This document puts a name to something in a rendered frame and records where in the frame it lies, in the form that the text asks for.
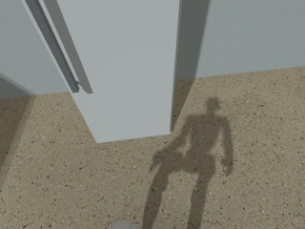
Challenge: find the fridge door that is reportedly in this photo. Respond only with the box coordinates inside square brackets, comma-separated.
[21, 0, 180, 142]

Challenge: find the handle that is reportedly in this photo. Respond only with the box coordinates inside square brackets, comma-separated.
[25, 0, 79, 93]

